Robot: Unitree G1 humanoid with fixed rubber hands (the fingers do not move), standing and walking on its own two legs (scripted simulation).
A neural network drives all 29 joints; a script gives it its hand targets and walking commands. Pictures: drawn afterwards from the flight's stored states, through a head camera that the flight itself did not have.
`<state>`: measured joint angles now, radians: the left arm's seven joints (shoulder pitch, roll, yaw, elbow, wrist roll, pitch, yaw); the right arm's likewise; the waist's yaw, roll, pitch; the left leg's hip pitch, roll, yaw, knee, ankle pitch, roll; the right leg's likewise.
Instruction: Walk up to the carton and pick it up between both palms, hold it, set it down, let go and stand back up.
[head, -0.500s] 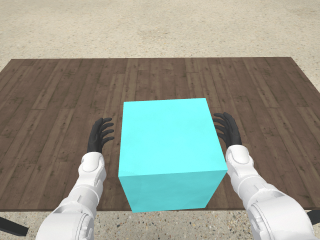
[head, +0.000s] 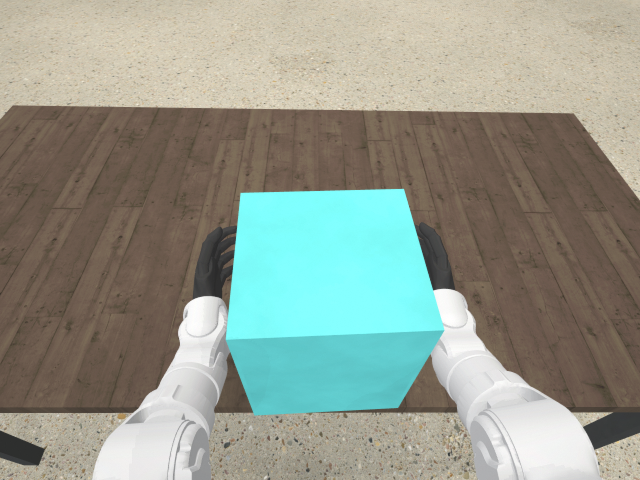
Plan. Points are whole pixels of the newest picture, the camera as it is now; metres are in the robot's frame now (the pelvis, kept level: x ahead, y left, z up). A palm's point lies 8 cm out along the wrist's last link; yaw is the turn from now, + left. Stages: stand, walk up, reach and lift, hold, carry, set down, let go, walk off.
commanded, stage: reach and lift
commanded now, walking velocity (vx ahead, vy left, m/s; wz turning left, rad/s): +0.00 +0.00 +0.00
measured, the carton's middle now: (325, 308) +0.35 +0.04 +0.00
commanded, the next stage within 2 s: none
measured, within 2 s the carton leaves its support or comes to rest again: leaves its support in 1.22 s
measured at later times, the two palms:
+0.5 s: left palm (217, 289) +0.35 +0.18 +0.04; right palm (448, 297) +0.36 -0.12 +0.04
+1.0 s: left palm (216, 286) +0.36 +0.18 +0.03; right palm (444, 288) +0.38 -0.12 +0.04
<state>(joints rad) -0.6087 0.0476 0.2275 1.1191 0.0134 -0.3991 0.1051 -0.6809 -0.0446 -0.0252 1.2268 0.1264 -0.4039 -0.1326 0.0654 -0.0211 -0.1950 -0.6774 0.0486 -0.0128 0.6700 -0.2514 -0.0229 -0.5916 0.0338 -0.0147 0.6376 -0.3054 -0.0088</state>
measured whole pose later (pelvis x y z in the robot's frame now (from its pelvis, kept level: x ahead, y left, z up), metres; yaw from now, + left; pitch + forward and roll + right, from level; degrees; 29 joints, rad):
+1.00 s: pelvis +0.04 +0.00 +0.03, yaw +1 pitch +9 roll -1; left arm -0.39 -0.05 0.30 0.89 0.22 -0.42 0.08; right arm -0.40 0.06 -0.21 0.98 -0.16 -0.47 -0.13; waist 0.05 -0.04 -0.10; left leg -0.35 0.04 -0.01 0.37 -0.17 -0.03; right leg -0.23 0.02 -0.03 0.27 -0.20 -0.01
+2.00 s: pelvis +0.01 +0.00 +0.03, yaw +1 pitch +9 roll -1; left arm -0.49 0.00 0.21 0.89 0.13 -0.34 0.12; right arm -0.49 -0.02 -0.06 1.02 -0.03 -0.44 -0.20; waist 0.06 -0.05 -0.14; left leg -0.36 0.05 0.01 0.31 -0.11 -0.02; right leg -0.26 0.03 -0.02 0.24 -0.14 -0.01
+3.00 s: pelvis +0.00 +0.01 +0.03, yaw +2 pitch -7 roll -1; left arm -0.59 -0.03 0.24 0.19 0.32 0.54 -0.02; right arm -0.55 -0.03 -0.05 0.53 0.14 0.20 -0.17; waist -0.06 -0.08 0.03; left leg -0.07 0.01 0.00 0.32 -0.13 0.00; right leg 0.03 -0.01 -0.03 0.27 -0.18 0.01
